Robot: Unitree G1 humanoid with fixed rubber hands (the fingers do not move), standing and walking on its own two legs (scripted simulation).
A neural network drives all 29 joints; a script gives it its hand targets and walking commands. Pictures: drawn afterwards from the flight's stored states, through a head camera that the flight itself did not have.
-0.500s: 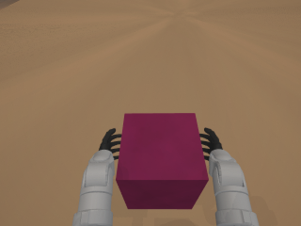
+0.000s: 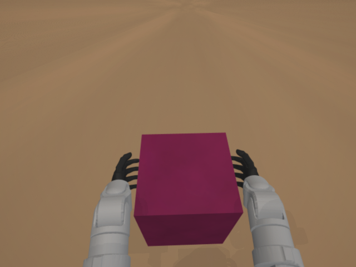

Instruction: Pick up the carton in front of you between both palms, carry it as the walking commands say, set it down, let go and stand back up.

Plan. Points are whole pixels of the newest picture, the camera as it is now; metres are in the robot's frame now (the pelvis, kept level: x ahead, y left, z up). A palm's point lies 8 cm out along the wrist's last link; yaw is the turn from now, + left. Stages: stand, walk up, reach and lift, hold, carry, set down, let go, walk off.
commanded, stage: hold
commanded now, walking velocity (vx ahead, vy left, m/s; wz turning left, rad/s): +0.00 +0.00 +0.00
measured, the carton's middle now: (184, 192) +0.31 +0.01 -0.06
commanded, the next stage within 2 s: set down in 0.74 s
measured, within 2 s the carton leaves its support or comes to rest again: neither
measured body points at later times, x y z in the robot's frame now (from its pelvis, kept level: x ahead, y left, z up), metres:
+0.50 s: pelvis +0.00 +0.07 +0.00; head -0.02 +0.09 +0.45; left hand +0.33 +0.17 +0.03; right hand +0.29 -0.13 +0.04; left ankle +0.09 +0.17 -0.74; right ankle -0.04 -0.09 -0.74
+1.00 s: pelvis +0.00 +0.05 +0.00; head +0.00 +0.08 +0.45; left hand +0.35 +0.17 +0.02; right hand +0.31 -0.13 +0.02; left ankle +0.09 +0.17 -0.74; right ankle -0.04 -0.09 -0.74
